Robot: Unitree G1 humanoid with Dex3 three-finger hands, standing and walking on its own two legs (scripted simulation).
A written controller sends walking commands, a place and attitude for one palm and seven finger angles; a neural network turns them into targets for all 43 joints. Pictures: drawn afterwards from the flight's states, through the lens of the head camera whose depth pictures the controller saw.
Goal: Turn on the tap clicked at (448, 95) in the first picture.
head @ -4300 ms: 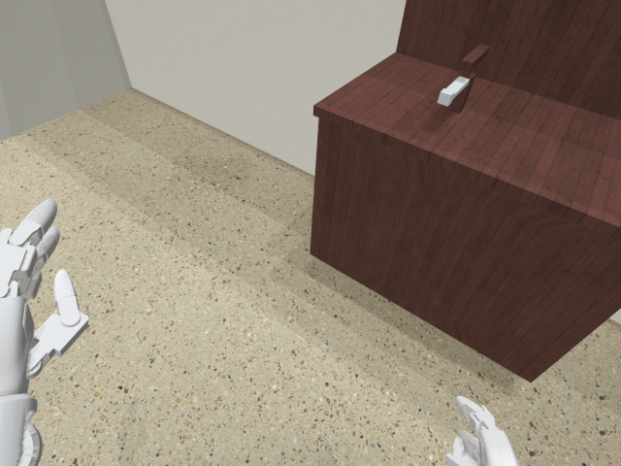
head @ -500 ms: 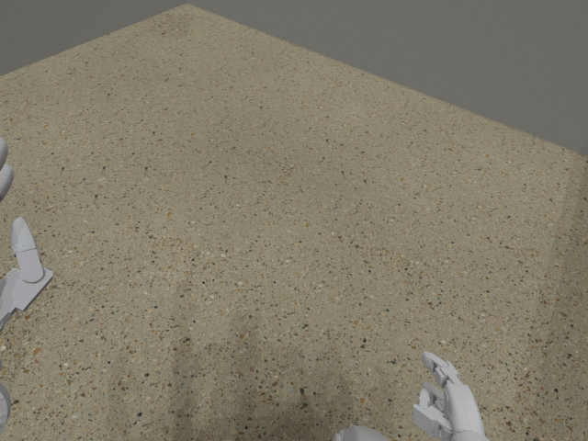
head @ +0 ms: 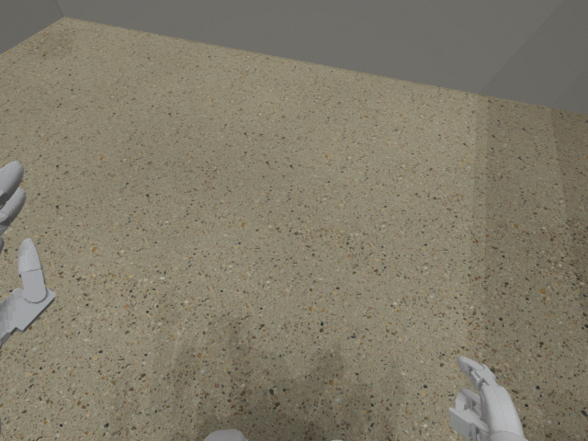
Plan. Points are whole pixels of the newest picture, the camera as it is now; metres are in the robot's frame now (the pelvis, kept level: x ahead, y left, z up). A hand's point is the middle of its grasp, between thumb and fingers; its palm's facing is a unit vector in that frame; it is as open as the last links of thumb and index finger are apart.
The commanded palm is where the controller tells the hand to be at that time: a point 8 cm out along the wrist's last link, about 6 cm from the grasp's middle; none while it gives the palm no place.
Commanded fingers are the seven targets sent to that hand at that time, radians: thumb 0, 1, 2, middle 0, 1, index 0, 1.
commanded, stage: turn to face it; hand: left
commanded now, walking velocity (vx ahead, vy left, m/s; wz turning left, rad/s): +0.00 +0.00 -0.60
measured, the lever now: out of the picture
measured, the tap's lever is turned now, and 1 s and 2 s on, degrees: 0 0 0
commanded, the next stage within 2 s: none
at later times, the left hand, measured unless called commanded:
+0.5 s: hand (169, 283) +0.24 +0.14 +0.17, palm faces +0.07 -0.86 -0.50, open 7.4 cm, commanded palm +0.18 +0.21 +0.18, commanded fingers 0.00 0.90 0.90 -0.20 -0.30 -0.20 -0.30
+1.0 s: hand (236, 329) +0.20 +0.06 +0.17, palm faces -0.16 -0.90 -0.40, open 7.4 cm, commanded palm +0.18 +0.13 +0.18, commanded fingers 0.00 0.90 0.90 -0.20 -0.30 -0.20 -0.30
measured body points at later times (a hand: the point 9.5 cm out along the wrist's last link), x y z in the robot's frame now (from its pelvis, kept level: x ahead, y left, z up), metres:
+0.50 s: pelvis -0.06 -0.01 -0.01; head -0.01 -0.04 +0.43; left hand +0.23 +0.18 +0.19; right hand +0.04 -0.24 -0.12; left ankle -0.02 +0.15 -0.72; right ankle -0.07 -0.12 -0.73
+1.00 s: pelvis -0.12 +0.00 +0.00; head -0.10 -0.01 +0.45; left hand +0.20 +0.11 +0.19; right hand -0.10 -0.27 -0.09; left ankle -0.02 +0.11 -0.73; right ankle -0.17 -0.10 -0.69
